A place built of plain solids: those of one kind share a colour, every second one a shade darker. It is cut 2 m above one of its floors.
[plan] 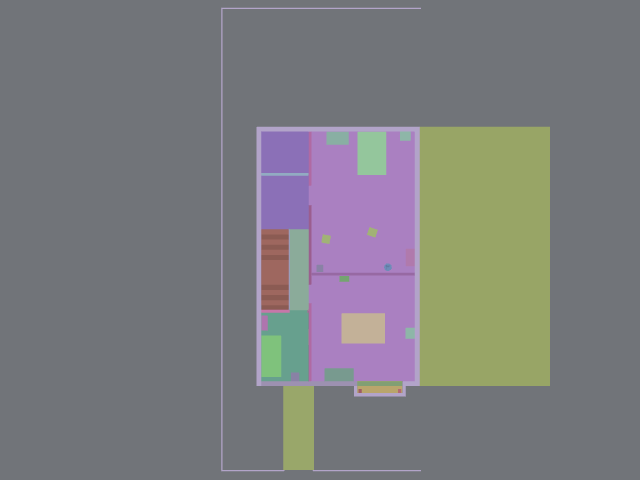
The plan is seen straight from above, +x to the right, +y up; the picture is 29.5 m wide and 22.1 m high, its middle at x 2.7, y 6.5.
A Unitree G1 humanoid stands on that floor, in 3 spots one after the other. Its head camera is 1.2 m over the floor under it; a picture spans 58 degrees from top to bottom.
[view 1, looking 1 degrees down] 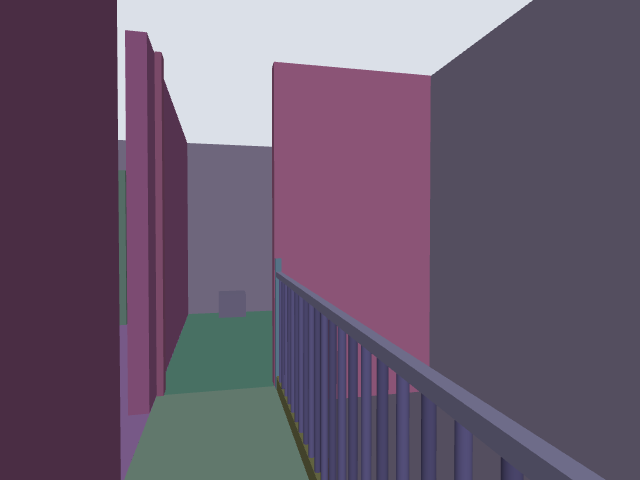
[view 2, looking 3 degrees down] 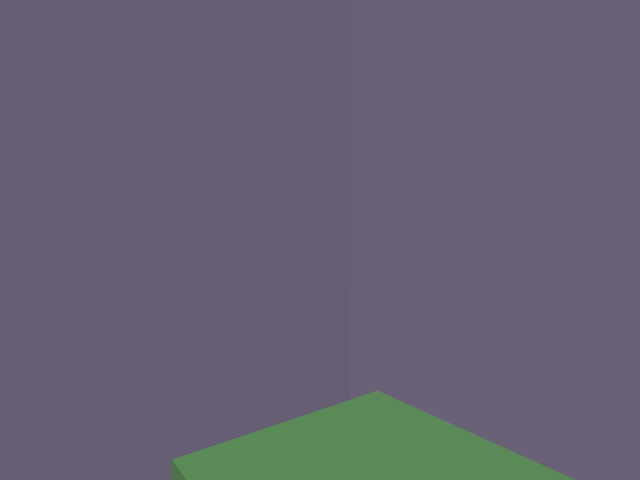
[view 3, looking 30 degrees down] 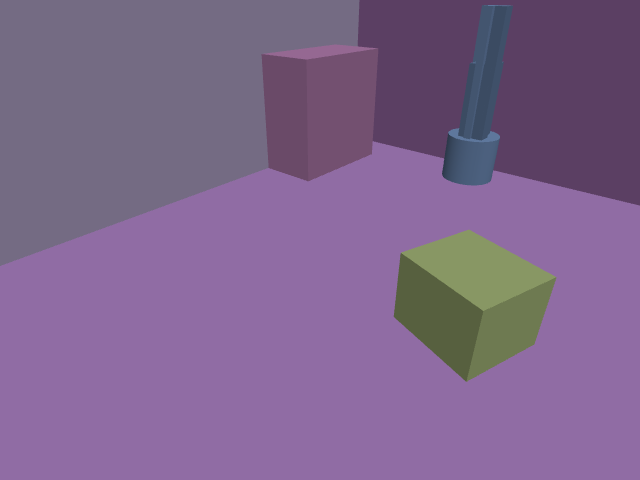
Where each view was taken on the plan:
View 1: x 1.72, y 6.62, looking -103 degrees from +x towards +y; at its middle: box_wall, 3.42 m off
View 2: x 1.35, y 1.55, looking -127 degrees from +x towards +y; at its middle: wall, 1.95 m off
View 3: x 4.66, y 8.24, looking -49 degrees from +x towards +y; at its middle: upper_floor_rooms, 2.40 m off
